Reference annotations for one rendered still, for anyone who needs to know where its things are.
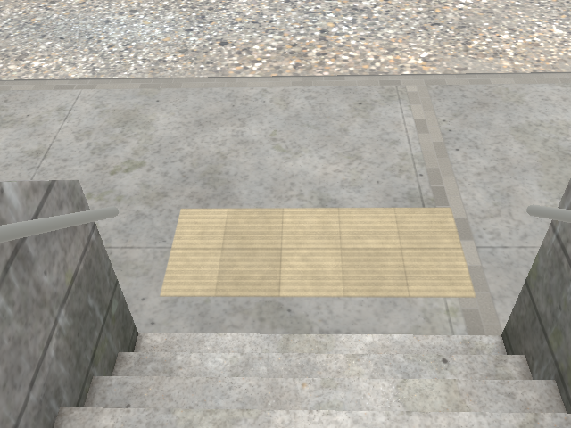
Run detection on stairs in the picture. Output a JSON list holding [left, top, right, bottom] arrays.
[[54, 333, 571, 428]]

